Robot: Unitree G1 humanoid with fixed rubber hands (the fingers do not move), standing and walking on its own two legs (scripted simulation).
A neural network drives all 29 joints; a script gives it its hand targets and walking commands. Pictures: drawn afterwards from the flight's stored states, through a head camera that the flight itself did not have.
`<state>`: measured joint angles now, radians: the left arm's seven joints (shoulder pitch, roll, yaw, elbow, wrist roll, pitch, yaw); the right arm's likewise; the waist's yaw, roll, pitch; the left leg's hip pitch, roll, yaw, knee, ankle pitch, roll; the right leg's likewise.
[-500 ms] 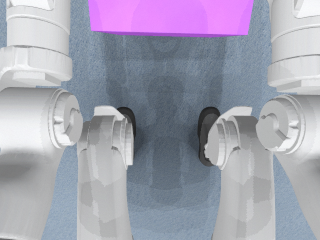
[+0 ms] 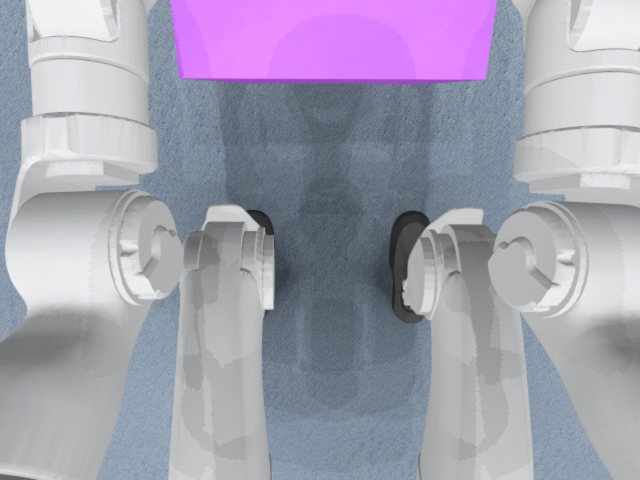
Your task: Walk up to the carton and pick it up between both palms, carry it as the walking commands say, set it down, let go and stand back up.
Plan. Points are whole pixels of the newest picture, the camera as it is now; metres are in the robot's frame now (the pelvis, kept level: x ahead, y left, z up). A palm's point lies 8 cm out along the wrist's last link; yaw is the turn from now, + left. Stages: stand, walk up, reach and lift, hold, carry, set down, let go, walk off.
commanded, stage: reach and lift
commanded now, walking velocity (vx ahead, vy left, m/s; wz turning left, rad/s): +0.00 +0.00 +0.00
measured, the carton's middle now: out of the picture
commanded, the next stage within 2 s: none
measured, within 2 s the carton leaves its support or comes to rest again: neither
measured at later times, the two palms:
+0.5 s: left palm out of the picture +0.56 +0.18 -0.06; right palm out of the picture +0.56 -0.14 -0.06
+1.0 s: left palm out of the picture +0.54 +0.17 +0.00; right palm out of the picture +0.54 -0.14 +0.01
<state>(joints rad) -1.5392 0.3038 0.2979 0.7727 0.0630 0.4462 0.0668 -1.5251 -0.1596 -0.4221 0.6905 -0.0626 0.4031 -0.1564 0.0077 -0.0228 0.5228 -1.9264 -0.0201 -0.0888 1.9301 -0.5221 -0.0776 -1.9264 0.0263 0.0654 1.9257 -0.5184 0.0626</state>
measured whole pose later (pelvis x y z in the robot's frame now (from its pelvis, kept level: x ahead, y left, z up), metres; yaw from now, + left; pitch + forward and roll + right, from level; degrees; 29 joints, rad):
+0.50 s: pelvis -0.01 +0.00 +0.04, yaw +0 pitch +26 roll +0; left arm -1.46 0.25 0.35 0.68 0.10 0.50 0.06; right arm -1.46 -0.13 -0.42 0.61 -0.08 0.45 -0.15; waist 0.01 -0.01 0.52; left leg -1.77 -0.02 -0.08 1.79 -0.48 -0.07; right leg -1.77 0.03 0.07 1.78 -0.47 0.07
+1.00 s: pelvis -0.01 +0.00 +0.09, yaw +0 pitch +23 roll +0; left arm -1.38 0.23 0.36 0.62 0.12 0.51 0.04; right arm -1.36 -0.08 -0.41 0.52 -0.08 0.47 -0.18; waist 0.00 -0.02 0.52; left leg -1.58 -0.01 -0.08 1.62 -0.44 -0.07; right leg -1.58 0.03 0.07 1.62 -0.44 0.06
